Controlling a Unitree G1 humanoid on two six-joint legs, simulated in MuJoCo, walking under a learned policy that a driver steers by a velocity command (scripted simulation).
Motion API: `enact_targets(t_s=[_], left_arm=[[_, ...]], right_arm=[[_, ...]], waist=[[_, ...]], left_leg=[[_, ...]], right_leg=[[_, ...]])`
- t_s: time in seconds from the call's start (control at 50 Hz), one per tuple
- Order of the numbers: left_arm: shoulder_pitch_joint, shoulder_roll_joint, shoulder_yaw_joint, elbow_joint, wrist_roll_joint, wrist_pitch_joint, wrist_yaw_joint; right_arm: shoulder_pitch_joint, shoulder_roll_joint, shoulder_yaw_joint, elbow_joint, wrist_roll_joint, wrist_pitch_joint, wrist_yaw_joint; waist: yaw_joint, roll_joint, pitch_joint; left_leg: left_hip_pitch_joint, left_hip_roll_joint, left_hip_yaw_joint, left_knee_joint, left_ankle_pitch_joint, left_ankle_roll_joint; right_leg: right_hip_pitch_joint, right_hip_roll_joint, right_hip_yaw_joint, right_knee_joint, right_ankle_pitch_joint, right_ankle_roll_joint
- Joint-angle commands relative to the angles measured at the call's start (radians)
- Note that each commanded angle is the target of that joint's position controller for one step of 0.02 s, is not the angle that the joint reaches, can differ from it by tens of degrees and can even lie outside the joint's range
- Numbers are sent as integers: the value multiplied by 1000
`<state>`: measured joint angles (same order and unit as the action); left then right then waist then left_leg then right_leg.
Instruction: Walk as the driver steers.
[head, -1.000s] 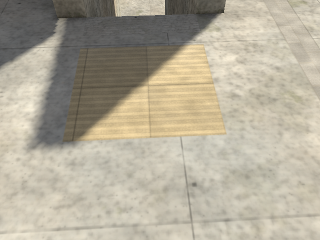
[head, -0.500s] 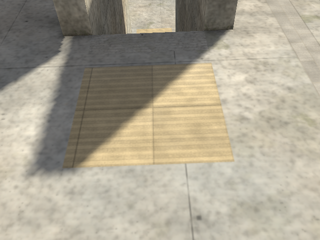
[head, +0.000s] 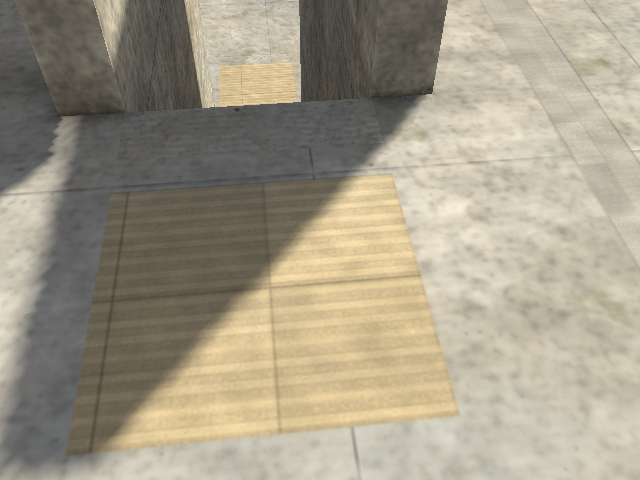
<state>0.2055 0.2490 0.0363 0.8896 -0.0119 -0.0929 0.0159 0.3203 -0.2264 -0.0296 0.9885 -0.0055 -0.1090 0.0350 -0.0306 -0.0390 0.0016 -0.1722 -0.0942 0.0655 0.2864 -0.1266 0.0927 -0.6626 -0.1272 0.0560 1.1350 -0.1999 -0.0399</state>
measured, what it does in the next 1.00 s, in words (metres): walks ahead, turning left: right foot, then left foot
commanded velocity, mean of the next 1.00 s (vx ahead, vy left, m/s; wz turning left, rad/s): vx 0.50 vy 0.00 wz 0.24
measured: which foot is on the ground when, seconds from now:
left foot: down 0.00-0.32, up 0.34-0.84, down 0.86-1.00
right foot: up 0.00-0.28, down 0.30-0.88, up 0.90-1.00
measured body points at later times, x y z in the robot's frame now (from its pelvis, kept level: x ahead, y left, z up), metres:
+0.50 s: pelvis +0.28 -0.08 +0.00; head +0.29 -0.10 +0.45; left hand +0.33 +0.18 -0.12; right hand +0.37 -0.35 -0.14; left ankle +0.29 +0.08 -0.65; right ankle +0.29 -0.16 -0.74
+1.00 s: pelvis +0.54 +0.01 -0.01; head +0.58 +0.02 +0.44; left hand +0.56 +0.29 -0.14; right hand +0.74 -0.22 -0.13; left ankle +0.58 +0.08 -0.74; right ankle +0.49 -0.17 -0.64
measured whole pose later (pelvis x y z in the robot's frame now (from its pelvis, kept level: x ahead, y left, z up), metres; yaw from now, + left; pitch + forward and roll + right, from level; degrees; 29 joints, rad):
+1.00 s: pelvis +0.54 +0.01 -0.01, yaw +18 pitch +2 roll +0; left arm 0.21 0.26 0.05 0.86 -0.01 -0.13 0.00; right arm 0.20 -0.26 -0.08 0.79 0.01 -0.06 0.03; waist 0.00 -0.01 0.04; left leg -0.37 -0.10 0.02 0.50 -0.16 0.11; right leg -0.42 -0.05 0.03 1.25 -0.37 -0.02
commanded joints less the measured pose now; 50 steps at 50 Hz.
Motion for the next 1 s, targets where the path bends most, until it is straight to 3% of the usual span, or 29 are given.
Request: enact_targets(t_s=[0.02, 0.1, 0.2, 0.24, 0.26, 0.28, 0.3, 0.32, 0.34, 0.36, 0.4, 0.42, 0.46, 0.56, 0.64, 0.74, 0.76, 0.8, 0.82, 0.84, 0.86, 0.88, 0.9, 0.92, 0.94, 0.96, 0.98, 1.0], left_arm=[[33, 45, 13, -43, 12, 3, 7], [-130, 28, 6, -85, 3, -8, -6], [-251, 44, 3, -135, -10, -17, -37], [-225, 66, 10, -140, -10, -26, -47], [-166, 86, 21, -128, -9, -30, -48], [-30, 124, 43, -86, -8, -33, -44], [177, 200, 70, -37, 0, -34, -36], [297, 313, 97, -13, 14, -25, -35], [310, 224, 74, -8, 11, -25, -39], [211, 164, 53, -26, 6, -27, -38], [44, 93, 29, -61, 9, -23, -43], [13, 68, 22, -60, 15, -27, -46], [33, 68, 25, -32, 22, -35, -48], [90, 104, 37, 11, 33, -37, -21], [105, 119, 36, 22, 25, -32, -2], [183, 136, 44, 59, 12, -2, 8], [180, 142, 47, 59, 9, 6, 10], [146, 168, 54, 43, 6, 19, 16], [133, 184, 58, 35, 5, 25, 20], [114, 197, 62, 26, 6, 33, 24], [96, 199, 60, 13, 1, 34, 25], [113, 159, 44, -18, 22, 19, 21], [197, 26, 3, -59, 22, -22, -5], [68, 122, 24, -85, -14, -67, -23], [-11, 139, 29, -116, -39, -81, -26], [-21, 128, 29, -113, -23, -81, -17], [-13, 140, 41, -108, 2, -69, -8], [8, 139, 46, -111, 12, -52, -8]], right_arm=[[-41, -132, -21, -55, 2, -18, -20], [41, -160, -26, -38, 18, -5, -34], [114, -170, -32, -4, 26, 17, -37], [103, -182, -38, -3, 27, 28, -39], [83, -189, -39, -7, 26, 33, -40], [66, -174, -33, -13, 21, 39, -39], [56, -134, -15, -37, 6, 38, -39], [163, -13, 22, -54, 3, 14, -29], [160, -67, 12, -36, 23, -14, -24], [62, -158, -12, -64, 49, -27, -20], [-30, -146, -18, -81, 38, -19, -31], [-16, -131, -24, -76, 32, -1, -36], [25, -81, -22, -60, 35, 29, -38], [-86, -80, -37, -111, 30, 41, -39], [-208, -59, -30, -156, 22, 37, -19], [-340, -41, -20, -239, 24, 37, 12], [-352, -43, -21, -255, 26, 37, 20], [-329, -62, -31, -275, 28, 38, 32], [-283, -83, -43, -275, 29, 41, 33], [-176, -119, -63, -257, 32, 43, 33], [-14, -180, -97, -219, 33, 45, 22], [121, -285, -129, -194, 29, 55, -4], [77, -335, -128, -226, 28, 46, -5], [110, -251, -107, -219, 17, 44, -5], [61, -194, -93, -224, 16, 37, -7], [-25, -162, -81, -243, 21, 32, -4], [-84, -130, -71, -262, 20, 29, -5], [-109, -120, -66, -276, 14, 30, -8]], waist=[[47, 74, 55], [-13, 76, 54], [-48, 91, 82], [-20, 105, 66], [20, 116, 34], [87, 106, -44], [164, 41, -195], [139, -217, -332], [150, -215, -390], [129, -144, -231], [70, -17, -85], [38, -29, -52], [14, -43, -28], [25, -16, 22], [61, -12, 58], [104, 5, 104], [100, 0, 105], [65, -29, 67], [34, -56, 24], [-28, -69, -39], [-114, -44, -125], [-140, 125, -225], [-27, 304, -361], [-99, 179, -359], [-85, 136, -220], [-23, 16, -124], [13, 15, -90], [42, 31, -69]], left_leg=[[-107, 279, -206, -203, 75, 171], [-20, 264, -158, -185, 88, 126], [146, 329, -180, -112, 63, 112], [189, 352, -193, -55, 121, 96], [190, 342, -181, 13, 246, 82], [167, 292, -139, 173, 407, 58], [9, 230, -80, 459, 342, 21], [-419, 54, -17, 860, -87, -59], [-558, 50, -173, 1016, -420, -47], [-639, 114, -180, 1064, -357, -24], [-569, 204, -142, 965, -187, -25], [-507, 232, -148, 908, -140, -28], [-451, 231, -147, 881, -92, -38], [-581, 196, -208, 698, 110, -53], [-552, 184, -136, 485, 256, -50], [-632, 178, -70, 373, 165, -22], [-628, 172, -50, 363, 119, -12], [-516, 123, 18, 350, 20, 19], [-423, 84, 53, 359, -30, 38], [-276, 42, 72, 346, -52, 63], [-24, 14, 45, 265, 13, 103], [286, 212, -265, 246, 47, 176], [591, 446, -860, 89, -68, 391], [580, 423, -854, 7, -125, 337], [457, 383, -684, 9, -76, 283], [275, 337, -558, -4, 28, 243], [149, 303, -480, -18, 115, 223], [63, 273, -441, -42, 153, 216]], right_leg=[[-19, -42, 2, -144, 163, 27], [17, 5, -38, -433, 308, 35], [10, 33, -42, -581, 215, 14], [71, 51, -52, -622, 134, -14], [164, 77, -75, -643, 107, -32], [343, 110, -100, -663, 102, -58], [645, -2, 24, -637, 125, -119], [1041, -246, 468, -706, 22, -279], [1072, -285, 694, -832, -69, -309], [942, -251, 543, -839, -67, -248], [662, -167, 287, -899, 72, -191], [577, -129, 201, -937, 108, -166], [501, -104, 104, -981, 192, -164], [544, -103, -44, -1009, 328, -149], [571, -96, -137, -1036, 300, -118], [767, -156, -189, -964, 395, -107], [793, -166, -199, -935, 452, -102], [800, -166, -237, -833, 739, -80], [798, -163, -250, -744, 916, -70], [769, -149, -264, -589, 1028, -56], [661, -104, -280, -364, 953, -24], [374, -34, -280, -23, 469, 18], [-24, 193, -104, 318, -365, 66], [-138, 140, 65, 349, -331, 29], [-177, 93, 48, 292, -247, 2], [-123, 46, 38, 189, -174, 2], [-47, 17, 33, 104, -139, 14], [17, 0, 35, 64, -121, 25]])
